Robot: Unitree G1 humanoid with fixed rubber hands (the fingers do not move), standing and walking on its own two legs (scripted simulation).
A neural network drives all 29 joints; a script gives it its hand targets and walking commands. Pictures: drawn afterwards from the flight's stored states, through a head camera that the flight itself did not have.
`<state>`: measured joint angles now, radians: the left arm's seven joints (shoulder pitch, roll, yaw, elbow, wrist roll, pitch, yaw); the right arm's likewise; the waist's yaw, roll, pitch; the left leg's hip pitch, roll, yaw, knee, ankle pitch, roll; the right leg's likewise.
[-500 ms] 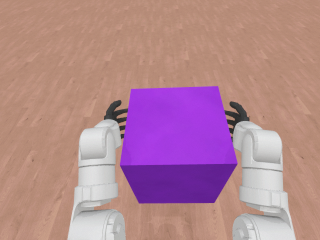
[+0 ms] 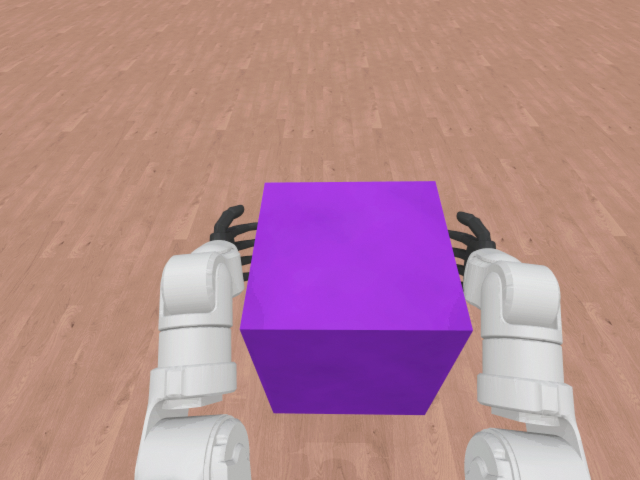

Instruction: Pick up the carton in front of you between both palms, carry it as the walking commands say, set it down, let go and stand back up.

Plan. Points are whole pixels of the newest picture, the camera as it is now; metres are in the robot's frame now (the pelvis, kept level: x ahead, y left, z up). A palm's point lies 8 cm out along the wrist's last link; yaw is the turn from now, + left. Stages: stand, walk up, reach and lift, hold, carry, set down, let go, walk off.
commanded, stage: carry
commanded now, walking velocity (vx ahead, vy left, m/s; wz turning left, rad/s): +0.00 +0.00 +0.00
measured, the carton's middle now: (349, 305) +0.33 +0.00 +0.06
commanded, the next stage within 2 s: hold in 1.16 s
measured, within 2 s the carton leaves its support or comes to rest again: neither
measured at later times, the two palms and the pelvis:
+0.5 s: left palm (229, 279) +0.32 +0.15 +0.11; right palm (477, 286) +0.32 -0.15 +0.11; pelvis +0.00 +0.00 +0.00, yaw +0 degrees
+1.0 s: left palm (233, 324) +0.30 +0.15 +0.05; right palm (470, 327) +0.30 -0.15 +0.05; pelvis +0.00 -0.01 +0.00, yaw +0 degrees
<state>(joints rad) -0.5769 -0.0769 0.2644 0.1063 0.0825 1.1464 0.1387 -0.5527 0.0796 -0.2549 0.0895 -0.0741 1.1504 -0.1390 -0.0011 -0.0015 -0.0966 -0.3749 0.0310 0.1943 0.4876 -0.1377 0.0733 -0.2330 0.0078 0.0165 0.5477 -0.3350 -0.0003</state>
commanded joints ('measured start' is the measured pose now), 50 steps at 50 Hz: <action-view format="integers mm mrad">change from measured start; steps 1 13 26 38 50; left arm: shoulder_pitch -615 -593 -436 -156 -130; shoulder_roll -903 -891 -961 -936 -929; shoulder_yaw -599 -587 -610 -569 -554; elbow -58 -31 -2 64 107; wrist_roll -257 -258 -180 -69 -28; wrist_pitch -2 4 -130 -291 -487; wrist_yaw -94 -99 -210 -299 -353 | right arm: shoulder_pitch -695 -633 -450 -242 -147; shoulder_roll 895 869 974 897 930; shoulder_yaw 602 568 605 582 525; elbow -85 -35 31 36 137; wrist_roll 268 244 190 71 18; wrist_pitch -13 0 -141 -302 -493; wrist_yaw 94 98 220 301 351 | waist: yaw -15 -2 -6 -3 -6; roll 37 27 12 5 34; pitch -315 -267 -294 -241 -257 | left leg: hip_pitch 266 253 246 195 224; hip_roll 160 148 142 136 145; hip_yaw -185 -173 -162 -165 -182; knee -121 -91 -50 -71 -72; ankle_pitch -91 -28 110 4 27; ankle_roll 2 -1 -8 -20 -21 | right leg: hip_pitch -63 -93 -57 -73 -58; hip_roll -79 -97 -112 -128 -116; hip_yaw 57 61 66 70 65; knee -94 -102 -103 -96 -123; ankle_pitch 53 84 173 153 141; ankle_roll -49 -46 -39 -42 -49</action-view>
